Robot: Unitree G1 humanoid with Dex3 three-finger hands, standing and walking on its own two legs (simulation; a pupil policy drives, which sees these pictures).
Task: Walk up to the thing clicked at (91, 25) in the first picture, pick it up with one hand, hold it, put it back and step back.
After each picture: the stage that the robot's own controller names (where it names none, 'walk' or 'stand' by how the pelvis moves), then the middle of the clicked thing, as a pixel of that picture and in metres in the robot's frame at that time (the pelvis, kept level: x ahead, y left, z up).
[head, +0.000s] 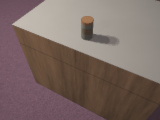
stand; (87, 28) +0.73 -0.03 -0.05
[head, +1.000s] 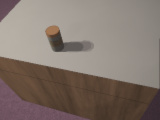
walk; (55, 39) +0.62 +0.15 -0.04
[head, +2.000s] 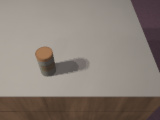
rise first; (46, 62) +0.47 +0.14 -0.02
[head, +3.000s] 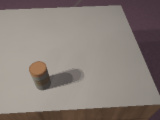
stand; (40, 76) +0.43 +0.17 -0.05
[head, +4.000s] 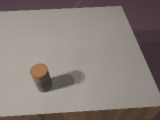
stand; (42, 78) +0.42 +0.16 -0.05
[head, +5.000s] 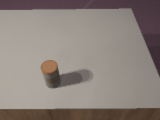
stand; (51, 74) +0.44 +0.13 -0.05
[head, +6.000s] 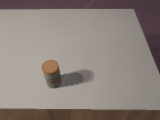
stand; (52, 74) +0.44 +0.13 -0.05
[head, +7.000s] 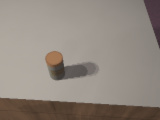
rise first; (55, 66) +0.45 +0.12 -0.05
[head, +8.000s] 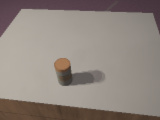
rise first; (63, 72) +0.45 +0.11 -0.05
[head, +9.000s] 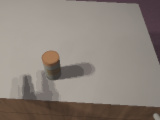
go down; (52, 66) +0.46 +0.10 -0.03
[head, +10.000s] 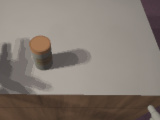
go down; (42, 54) +0.45 +0.10 +0.02
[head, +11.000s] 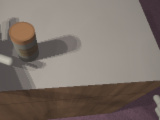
close in; (25, 43) +0.46 +0.11 +0.04
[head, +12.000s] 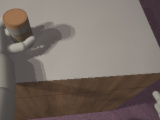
close; (20, 30) +0.51 +0.12 +0.06
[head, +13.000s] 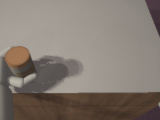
lift; (22, 66) +0.39 +0.16 +0.04
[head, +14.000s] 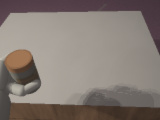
lift; (24, 72) +0.31 +0.16 +0.16
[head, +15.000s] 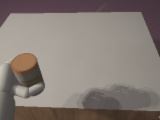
hold; (29, 75) +0.32 +0.15 +0.14
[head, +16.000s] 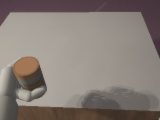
hold; (31, 78) +0.31 +0.15 +0.13
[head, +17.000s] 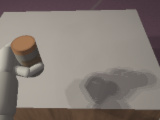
crouch; (29, 57) +0.38 +0.15 +0.15
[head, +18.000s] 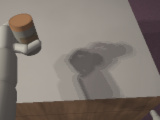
lower; (26, 35) +0.47 +0.13 +0.13
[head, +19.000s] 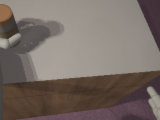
lower; (5, 27) +0.51 +0.14 +0.06
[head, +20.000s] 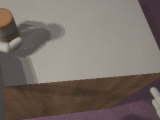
lower; (5, 31) +0.50 +0.15 +0.06
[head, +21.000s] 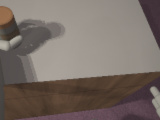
lower; (6, 29) +0.51 +0.14 +0.06
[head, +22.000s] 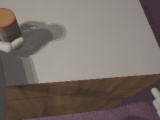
lower; (8, 31) +0.50 +0.14 +0.06
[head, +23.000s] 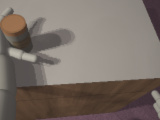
withdraw; (18, 36) +0.49 +0.13 +0.05
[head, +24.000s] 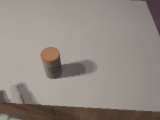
sink last; (52, 63) +0.44 +0.12 +0.00
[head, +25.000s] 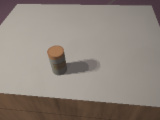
stand; (57, 60) +0.48 +0.13 +0.01
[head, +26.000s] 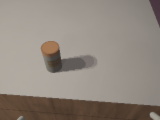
stand; (52, 57) +0.47 +0.13 +0.02
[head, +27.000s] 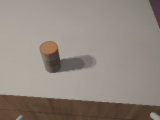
stand; (51, 57) +0.47 +0.13 +0.02
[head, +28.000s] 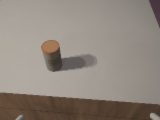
stand; (52, 56) +0.47 +0.13 +0.02
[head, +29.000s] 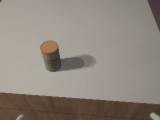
stand; (51, 56) +0.48 +0.13 +0.02
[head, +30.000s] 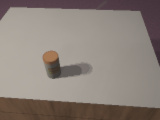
stand; (52, 65) +0.49 +0.14 -0.04
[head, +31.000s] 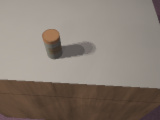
walk; (53, 44) +0.52 +0.12 -0.02
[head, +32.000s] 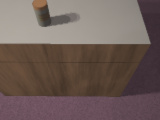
walk; (42, 13) +0.71 +0.19 -0.02
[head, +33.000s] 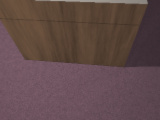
walk; out of the picture +1.03 +0.12 -0.02
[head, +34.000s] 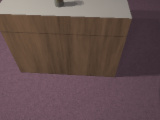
stand; out of the picture +1.10 +0.15 -0.05
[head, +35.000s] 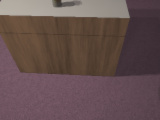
stand; out of the picture +1.10 +0.15 -0.05
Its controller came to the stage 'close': yes
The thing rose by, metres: 0.18
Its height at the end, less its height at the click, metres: +0.00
